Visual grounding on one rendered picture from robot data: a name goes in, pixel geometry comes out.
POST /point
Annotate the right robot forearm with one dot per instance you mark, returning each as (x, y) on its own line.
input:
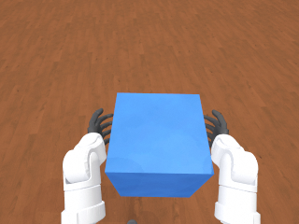
(238, 182)

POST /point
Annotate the robot left hand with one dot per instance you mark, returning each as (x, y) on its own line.
(95, 127)

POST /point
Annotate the carton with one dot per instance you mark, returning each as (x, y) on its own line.
(158, 145)

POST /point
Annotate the robot right hand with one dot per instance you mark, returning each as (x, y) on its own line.
(220, 126)

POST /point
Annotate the left robot forearm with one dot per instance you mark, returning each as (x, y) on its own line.
(82, 178)

